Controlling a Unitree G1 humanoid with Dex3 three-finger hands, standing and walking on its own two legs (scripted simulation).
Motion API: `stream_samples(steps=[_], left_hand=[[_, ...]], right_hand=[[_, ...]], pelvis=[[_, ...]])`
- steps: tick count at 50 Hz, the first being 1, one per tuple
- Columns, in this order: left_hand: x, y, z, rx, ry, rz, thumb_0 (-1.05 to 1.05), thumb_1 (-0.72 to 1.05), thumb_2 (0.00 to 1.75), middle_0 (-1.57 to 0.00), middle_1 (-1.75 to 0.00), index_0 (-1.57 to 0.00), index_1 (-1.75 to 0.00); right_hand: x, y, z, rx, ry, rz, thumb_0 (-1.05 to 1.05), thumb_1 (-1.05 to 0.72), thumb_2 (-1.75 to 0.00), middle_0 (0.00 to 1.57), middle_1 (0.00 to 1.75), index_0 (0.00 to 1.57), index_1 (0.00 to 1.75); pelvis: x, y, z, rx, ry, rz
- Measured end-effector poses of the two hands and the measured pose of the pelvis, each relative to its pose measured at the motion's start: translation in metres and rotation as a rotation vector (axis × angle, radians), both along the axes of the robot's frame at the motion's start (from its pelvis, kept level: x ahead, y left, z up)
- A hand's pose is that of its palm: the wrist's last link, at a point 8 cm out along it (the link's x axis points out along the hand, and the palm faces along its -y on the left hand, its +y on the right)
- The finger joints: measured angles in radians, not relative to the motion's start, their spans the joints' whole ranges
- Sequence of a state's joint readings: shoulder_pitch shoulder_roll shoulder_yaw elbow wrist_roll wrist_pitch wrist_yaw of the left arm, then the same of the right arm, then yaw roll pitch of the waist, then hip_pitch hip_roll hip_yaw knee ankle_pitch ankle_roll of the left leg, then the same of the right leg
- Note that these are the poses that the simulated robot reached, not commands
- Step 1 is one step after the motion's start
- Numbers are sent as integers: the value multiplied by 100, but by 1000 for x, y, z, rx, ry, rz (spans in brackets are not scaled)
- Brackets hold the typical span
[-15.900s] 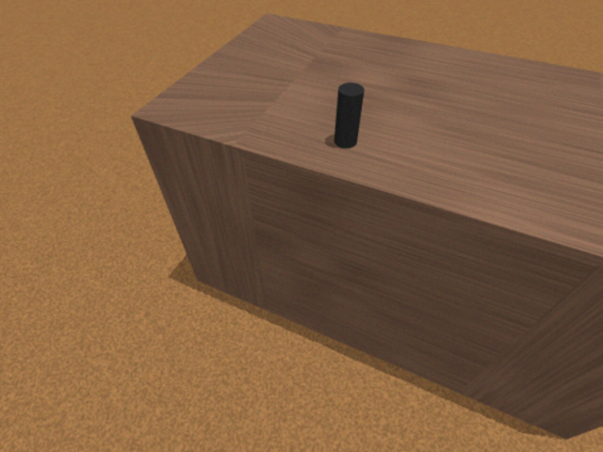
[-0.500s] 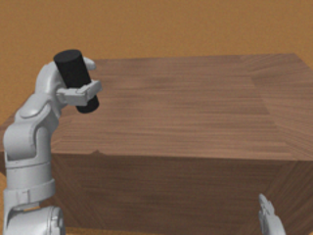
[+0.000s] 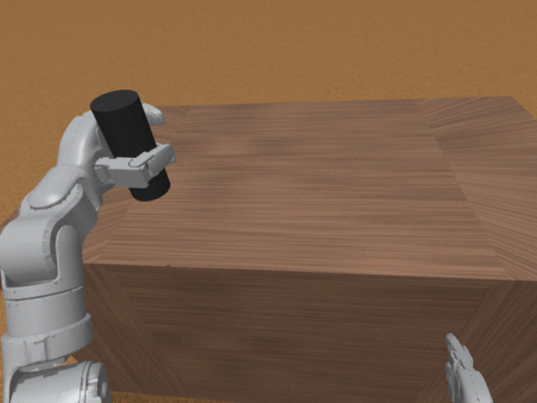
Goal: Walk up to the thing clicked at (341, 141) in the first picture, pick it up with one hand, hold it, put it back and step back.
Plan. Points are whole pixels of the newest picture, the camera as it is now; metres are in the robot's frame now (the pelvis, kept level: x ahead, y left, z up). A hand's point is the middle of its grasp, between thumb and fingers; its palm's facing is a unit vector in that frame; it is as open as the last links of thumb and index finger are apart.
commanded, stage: hold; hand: left
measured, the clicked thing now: (134, 149) +0.33 +0.17 +0.28
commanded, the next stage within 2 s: crouch in 1.84 s
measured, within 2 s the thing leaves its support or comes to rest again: neither
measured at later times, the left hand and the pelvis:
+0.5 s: hand (141, 150) +0.32 +0.16 +0.28, palm faces +0.01 -1.00 -0.02, open 7.0 cm; pelvis -0.01 +0.00 +0.00, yaw +0 degrees
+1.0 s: hand (139, 139) +0.33 +0.16 +0.29, palm faces +0.00 -1.00 -0.03, open 7.0 cm; pelvis -0.01 +0.00 +0.00, yaw +0 degrees
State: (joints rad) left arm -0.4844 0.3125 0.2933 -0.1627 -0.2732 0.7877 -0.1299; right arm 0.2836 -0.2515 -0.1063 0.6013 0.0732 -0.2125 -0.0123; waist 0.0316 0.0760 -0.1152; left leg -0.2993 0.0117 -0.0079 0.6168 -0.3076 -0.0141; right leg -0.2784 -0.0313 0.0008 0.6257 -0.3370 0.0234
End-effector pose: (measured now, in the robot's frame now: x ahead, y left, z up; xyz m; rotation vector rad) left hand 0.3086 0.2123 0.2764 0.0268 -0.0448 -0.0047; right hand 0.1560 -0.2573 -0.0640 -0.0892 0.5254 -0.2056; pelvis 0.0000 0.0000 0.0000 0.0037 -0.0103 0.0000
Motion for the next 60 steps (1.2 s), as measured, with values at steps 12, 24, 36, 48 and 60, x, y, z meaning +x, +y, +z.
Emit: stream_samples(steps=[12,24,36,48,60], left_hand=[[0,-4,11,-7,-23,-2,1,-8,119,-92,-113,-92,-112],[-7,-3,5,-6,-9,6,1,-8,119,-92,-113,-92,-112],[-7,4,20,2,-26,15,1,-8,119,-92,-113,-92,-112],[-2,0,14,-3,-3,3,1,-8,118,-92,-113,-92,-112],[4,6,23,-2,-13,22,1,-8,118,-92,-113,-92,-112]], right_hand=[[-9,-2,2,-10,-19,-14,-1,53,-5,5,5,5,5],[-15,0,1,-3,-22,-15,-1,53,-5,5,5,5,5],[-12,2,4,-9,-50,-15,-1,53,-5,5,5,5,5],[-13,5,3,-7,-46,-7,-1,54,-5,5,5,5,5],[-9,6,6,-4,-65,-11,-1,53,-6,5,5,5,5]], pelvis=[[-8,-1,0,0,-5,-1],[-11,0,0,0,-7,-6],[-12,1,0,-1,-9,-4],[-11,1,0,-1,-3,-4],[-9,3,-1,-3,-1,-5]])
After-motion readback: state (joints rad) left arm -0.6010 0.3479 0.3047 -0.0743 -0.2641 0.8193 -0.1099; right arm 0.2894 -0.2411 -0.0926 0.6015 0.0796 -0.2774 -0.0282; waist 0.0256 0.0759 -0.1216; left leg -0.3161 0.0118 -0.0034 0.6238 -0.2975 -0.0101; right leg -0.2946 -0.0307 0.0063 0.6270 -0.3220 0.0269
